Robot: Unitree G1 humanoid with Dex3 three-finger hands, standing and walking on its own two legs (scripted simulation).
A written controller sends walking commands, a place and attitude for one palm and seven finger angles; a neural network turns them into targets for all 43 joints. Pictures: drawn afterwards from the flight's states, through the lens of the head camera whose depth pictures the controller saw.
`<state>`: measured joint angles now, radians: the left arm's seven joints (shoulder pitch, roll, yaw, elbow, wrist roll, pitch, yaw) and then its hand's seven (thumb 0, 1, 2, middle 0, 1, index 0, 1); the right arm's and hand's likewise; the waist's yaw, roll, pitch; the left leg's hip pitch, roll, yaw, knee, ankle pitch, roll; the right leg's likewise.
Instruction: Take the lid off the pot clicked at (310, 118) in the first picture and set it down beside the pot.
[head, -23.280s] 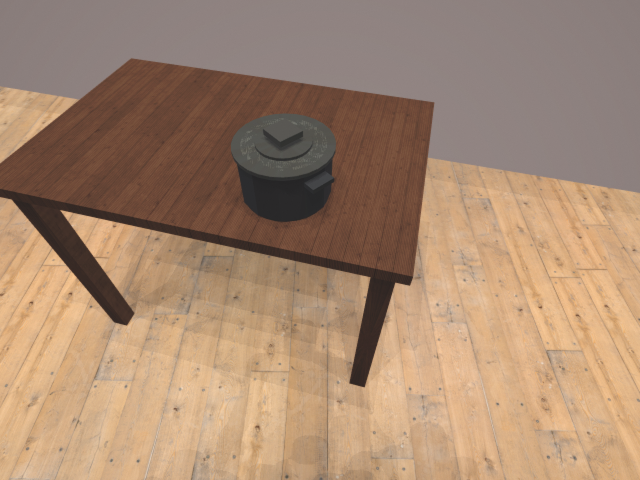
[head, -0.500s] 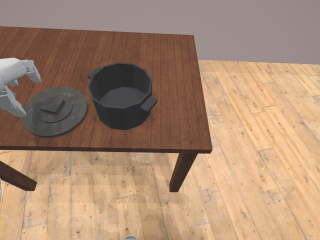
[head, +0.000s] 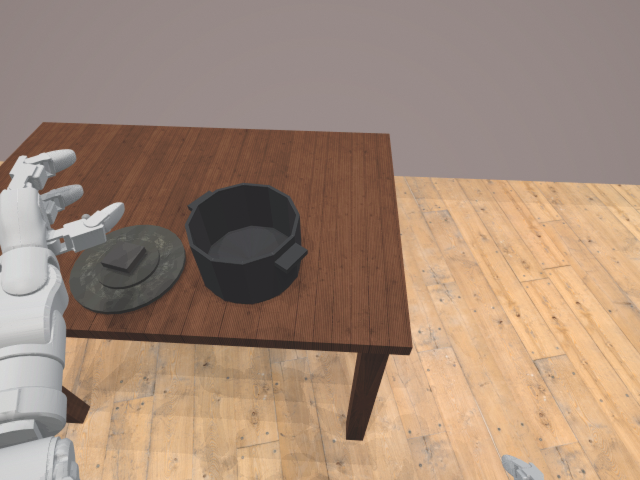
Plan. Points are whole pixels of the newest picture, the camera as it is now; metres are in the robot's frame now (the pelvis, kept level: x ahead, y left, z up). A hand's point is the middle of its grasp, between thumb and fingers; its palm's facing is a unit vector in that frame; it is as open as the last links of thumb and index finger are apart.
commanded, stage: draw the hand back to the body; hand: left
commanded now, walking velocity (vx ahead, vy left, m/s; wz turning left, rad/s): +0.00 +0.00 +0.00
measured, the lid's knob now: (124, 256) +0.49 +0.38 -0.07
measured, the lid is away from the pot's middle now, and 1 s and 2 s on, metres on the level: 0.23 0.23 0.23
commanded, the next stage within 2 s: step back with the hand held close in 1.28 s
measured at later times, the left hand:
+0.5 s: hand (70, 282) +0.28 +0.27 +0.15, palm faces +0.47 -0.84 -0.27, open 7.7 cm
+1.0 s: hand (43, 370) +0.19 +0.25 +0.15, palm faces +0.40 -0.85 -0.34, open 7.4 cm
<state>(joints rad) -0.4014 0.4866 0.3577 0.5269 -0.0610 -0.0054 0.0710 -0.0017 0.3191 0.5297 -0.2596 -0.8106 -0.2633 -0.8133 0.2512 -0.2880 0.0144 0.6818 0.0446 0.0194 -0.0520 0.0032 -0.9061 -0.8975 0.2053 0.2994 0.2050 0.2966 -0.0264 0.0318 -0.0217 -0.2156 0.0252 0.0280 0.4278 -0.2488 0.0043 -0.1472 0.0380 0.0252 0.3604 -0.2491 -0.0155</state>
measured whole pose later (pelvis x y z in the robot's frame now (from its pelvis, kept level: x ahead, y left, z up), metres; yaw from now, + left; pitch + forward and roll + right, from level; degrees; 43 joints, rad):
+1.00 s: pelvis -0.02 -0.01 +0.00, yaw +1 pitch -5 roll -1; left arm 0.37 0.34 0.30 -0.33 -0.10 -0.05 0.07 0.01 0.89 0.90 -0.20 -0.30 -0.21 -0.31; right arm 0.16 -0.23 0.02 0.69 0.00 -0.10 -0.06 0.01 -0.91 -0.90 0.20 0.30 0.20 0.30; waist 0.05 0.06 0.02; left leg -0.09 0.02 0.02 0.38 -0.21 0.00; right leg -0.02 0.04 0.01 0.32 -0.22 -0.02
